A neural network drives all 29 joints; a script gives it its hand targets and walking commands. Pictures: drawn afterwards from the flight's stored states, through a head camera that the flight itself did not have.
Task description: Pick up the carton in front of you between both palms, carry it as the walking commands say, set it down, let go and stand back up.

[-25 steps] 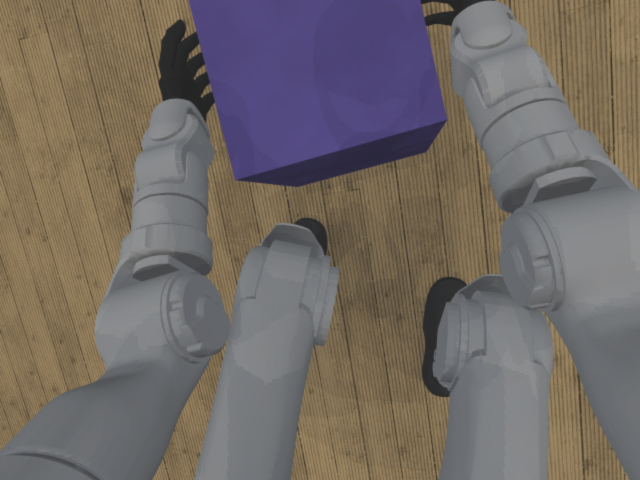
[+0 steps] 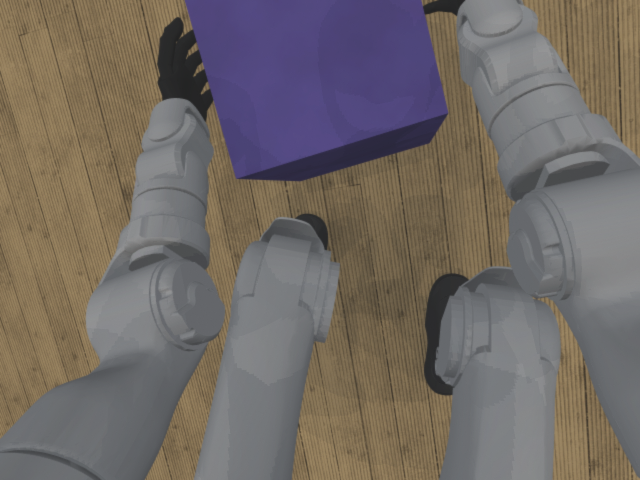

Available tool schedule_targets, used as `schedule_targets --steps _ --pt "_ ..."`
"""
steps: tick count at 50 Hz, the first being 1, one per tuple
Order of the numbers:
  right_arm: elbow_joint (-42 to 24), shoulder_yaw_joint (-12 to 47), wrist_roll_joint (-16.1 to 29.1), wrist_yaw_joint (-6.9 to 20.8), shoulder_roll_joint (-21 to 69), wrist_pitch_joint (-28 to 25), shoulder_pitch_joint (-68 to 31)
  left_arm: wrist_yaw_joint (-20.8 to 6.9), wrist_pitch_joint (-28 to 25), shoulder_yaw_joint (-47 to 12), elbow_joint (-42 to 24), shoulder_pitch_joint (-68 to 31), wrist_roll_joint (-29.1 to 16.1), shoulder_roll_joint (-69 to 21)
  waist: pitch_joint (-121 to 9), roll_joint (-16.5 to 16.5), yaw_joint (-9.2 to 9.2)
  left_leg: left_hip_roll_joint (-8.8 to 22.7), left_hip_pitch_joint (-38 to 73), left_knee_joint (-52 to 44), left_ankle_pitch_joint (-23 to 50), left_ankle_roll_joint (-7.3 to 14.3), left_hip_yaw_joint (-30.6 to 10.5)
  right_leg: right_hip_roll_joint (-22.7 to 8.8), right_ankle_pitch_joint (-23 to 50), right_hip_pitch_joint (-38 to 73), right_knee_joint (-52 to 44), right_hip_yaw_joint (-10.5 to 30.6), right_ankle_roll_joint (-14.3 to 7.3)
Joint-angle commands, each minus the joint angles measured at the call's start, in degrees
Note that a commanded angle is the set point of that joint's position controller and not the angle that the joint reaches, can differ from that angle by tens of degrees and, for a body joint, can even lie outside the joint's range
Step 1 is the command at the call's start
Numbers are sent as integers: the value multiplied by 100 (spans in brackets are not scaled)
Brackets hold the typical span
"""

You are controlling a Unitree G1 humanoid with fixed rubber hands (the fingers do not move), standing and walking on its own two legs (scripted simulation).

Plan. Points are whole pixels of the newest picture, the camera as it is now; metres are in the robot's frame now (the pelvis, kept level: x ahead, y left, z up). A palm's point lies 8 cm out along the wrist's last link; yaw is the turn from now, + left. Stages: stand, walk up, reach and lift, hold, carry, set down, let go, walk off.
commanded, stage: set down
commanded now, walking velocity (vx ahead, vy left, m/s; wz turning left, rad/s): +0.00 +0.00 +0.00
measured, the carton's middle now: (331, 78) +0.49 +0.12 -0.25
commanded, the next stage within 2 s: let go in 1.42 s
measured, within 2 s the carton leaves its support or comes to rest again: rests again in 0.10 s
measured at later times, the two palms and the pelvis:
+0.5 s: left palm (142, 98) +0.43 +0.32 -0.16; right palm out of the picture +0.58 -0.04 -0.16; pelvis +0.00 +0.02 +0.01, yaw +1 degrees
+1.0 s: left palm out of the picture +0.41 +0.32 +0.00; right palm out of the picture +0.58 -0.03 +0.01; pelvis +0.01 +0.02 +0.11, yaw +1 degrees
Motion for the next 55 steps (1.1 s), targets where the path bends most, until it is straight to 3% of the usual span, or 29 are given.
schedule_targets --steps 1,3,4,8,9,11,12,14,15,16,18,20,23,27,28,30,32,34,35,36,37,38,39,46,47,48,49,52,55 --pt "-160 520 39 462 2006 -60 -1456 -439 -92 -591 134 -1939 -25 -1029 -4299 -1272 390 -160 2125 -374 939 432 866 -159 601 1760 -1427 -269 -109" --pt "-429 537 280 338 1174 -154 -1281 -265 -303 -629 424 -1323 -5 -369 -4352 -762 745 -83 2332 -418 1102 357 1020 -130 733 1700 -1485 -118 -51" --pt "-546 227 109 183 752 -224 -1034 -114 -424 -512 309 -1433 -200 179 -4354 -1239 475 -170 2540 -317 1315 407 759 -238 914 1622 -1335 -275 7" --pt "-874 677 724 -235 -607 -326 -1174 336 -699 -585 332 -1057 -658 1339 -4775 -760 639 48 2560 -283 1681 159 976 -399 1254 2028 -1274 -113 10" --pt "-724 507 707 -291 -1002 -272 -1085 454 -802 -193 429 -807 -509 2026 -4730 -598 1003 65 2375 -328 1567 197 1017 -411 1041 1851 -1283 -40 101" --pt "-1363 836 1142 -244 -705 -398 -1385 398 -934 -933 339 -1203 -1009 1763 -4956 -945 593 128 2587 -290 1949 207 916 -450 1298 1975 -1279 -193 8" --pt "-1011 1257 1508 -176 -787 -317 -1566 425 -887 -836 835 -837 -1133 1905 -5108 -911 1103 232 2983 -397 2132 307 872 -514 1172 2259 -1120 -165 104" --pt "-1263 1182 1305 -151 -1117 -285 -1701 429 -869 -944 653 -612 -1505 1752 -5218 -1100 964 193 3200 -348 2097 305 924 -611 757 2150 -1199 -334 82" --pt "-1686 955 1181 -143 -1294 -339 -1680 356 -932 -1084 220 -870 -1590 1601 -5299 -948 562 196 3173 -236 2361 287 890 -525 1027 1828 -1235 -364 67" --pt "-1467 1258 1266 -97 -1079 -276 -1655 333 -875 -1422 241 -813 -1804 1482 -5677 -1202 775 233 3542 -280 2467 227 901 -662 1084 2167 -1414 -181 32" --pt "-1686 1344 1395 -41 -957 -280 -1310 303 -858 -1414 235 -772 -2167 1387 -5857 -1447 463 227 3503 -356 2323 290 990 -638 1208 2849 -1320 -477 122" --pt "-2018 1078 1296 -72 -1123 -186 -1464 351 -824 -1206 -82 -90 -1860 1540 -6309 -974 1025 121 3929 -388 2810 291 923 -636 1205 2541 -1220 -343 84" --pt "-2508 1003 1034 -120 -1213 54 -1272 527 -587 -1217 -1202 -135 -2025 1607 -7442 -1247 682 66 4518 -658 2894 182 975 -594 1563 3624 -1206 -540 129" --pt "-2736 824 982 -210 -1249 238 -1053 513 -384 -1309 -1453 278 -1847 1563 -7600 -1051 882 9 4691 -730 2813 308 1034 -470 1478 3900 -1477 -402 27" --pt "-3043 658 736 -255 -1138 220 -655 508 -354 -1305 -1668 489 -1962 1540 -7959 -1364 339 -45 4861 -868 2573 297 1080 -451 1317 4009 -1597 -606 130" --pt "-3158 495 748 -302 -1226 310 -960 597 -219 -1152 -1715 486 -1782 1426 -7792 -1057 744 -50 4409 -1027 2460 219 1273 -429 1242 3956 -1667 -480 11" --pt "-2426 115 645 -272 -1284 320 -233 668 -153 -1490 -1762 356 -1620 1189 -7266 -697 357 -148 4881 -1195 2285 188 1180 -301 716 3062 -1941 -654 -8" --pt "-2551 33 597 -201 -1251 393 -347 656 -64 -1323 -1927 510 -1464 1247 -6897 -580 550 -152 4727 -1535 1858 223 1123 -311 369 3153 -2135 -632 17" --pt "-2449 335 557 -141 -818 355 -323 628 -47 -1181 -1580 790 -1457 1157 -6555 -1099 527 -165 4371 -1559 1803 236 1102 -353 397 3000 -2222 -685 11" --pt "-2319 -136 594 -79 -1033 357 -267 639 -41 -1480 -1982 263 -1497 1026 -6645 -422 456 -238 4592 -1751 1457 181 1189 -288 161 3120 -2243 -741 -69" --pt "-2153 -138 401 -91 -1165 389 -482 630 11 -1586 -1899 55 -1719 922 -6519 -587 230 -167 4472 -1842 1443 147 1192 -304 119 2990 -2426 -769 -61" --pt "-2278 104 403 -73 -1110 441 -394 649 88 -1374 -2081 190 -1652 861 -6691 -909 374 -201 4587 -1931 1291 201 1139 -326 -60 3110 -2480 -785 -65" --pt "-2326 -203 542 15 -1202 427 -688 686 163 -1511 -2087 250 -1485 699 -6649 -461 581 -184 4684 -1958 1279 162 1200 -333 48 3092 -2405 -736 -168" --pt "-2430 -353 279 113 -1208 479 118 685 322 -1348 -2513 1060 -1328 751 -7371 -773 346 -299 5189 -2583 2018 175 1214 -268 616 3806 -3147 -816 -123" --pt "-2430 -73 706 146 -838 490 -110 624 309 -1478 -2524 771 -1293 939 -7269 -713 778 -356 5442 -2628 1921 252 1260 -185 551 3707 -3119 -857 -21" --pt "-1892 -161 422 147 -799 508 14 611 430 -1730 -2028 659 -1415 540 -6564 -599 290 -269 5157 -3000 1622 154 1216 -131 430 3526 -3507 -888 -91" --pt "-2336 -451 534 141 -1287 466 84 619 355 -1199 -2566 793 -1119 952 -7001 -219 745 -345 5653 -2945 1546 164 1305 -153 119 3398 -3376 -862 -71" --pt "-2125 -677 119 199 -1324 533 -29 612 426 -1611 -2808 693 -1329 404 -6790 -415 244 -345 5149 -3237 1482 78 1287 -241 430 3990 -3722 -846 -102" --pt "-2354 -454 344 188 -1141 614 -149 583 463 -1560 -2792 880 -1338 547 -7118 -513 476 -331 5668 -3466 1558 161 1255 -277 546 4470 -4005 -825 -95"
